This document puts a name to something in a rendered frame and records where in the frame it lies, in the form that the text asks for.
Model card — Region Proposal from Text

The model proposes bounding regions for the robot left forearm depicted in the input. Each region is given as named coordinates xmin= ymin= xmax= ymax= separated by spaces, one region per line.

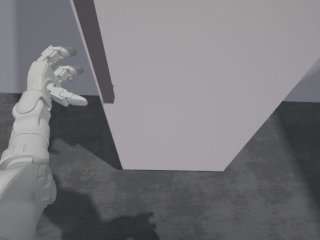
xmin=0 ymin=90 xmax=52 ymax=171

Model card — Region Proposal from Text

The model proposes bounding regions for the robot left hand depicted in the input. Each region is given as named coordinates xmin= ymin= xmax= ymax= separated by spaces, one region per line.
xmin=27 ymin=45 xmax=88 ymax=107

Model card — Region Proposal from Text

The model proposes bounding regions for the handle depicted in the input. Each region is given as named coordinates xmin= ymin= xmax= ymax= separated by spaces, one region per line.
xmin=73 ymin=0 xmax=115 ymax=104

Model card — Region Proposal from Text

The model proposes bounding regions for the fridge door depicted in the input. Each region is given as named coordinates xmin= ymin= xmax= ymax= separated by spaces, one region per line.
xmin=70 ymin=0 xmax=320 ymax=171

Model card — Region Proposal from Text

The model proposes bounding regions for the left robot upper arm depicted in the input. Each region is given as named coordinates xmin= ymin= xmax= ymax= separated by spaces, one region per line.
xmin=0 ymin=163 xmax=57 ymax=240

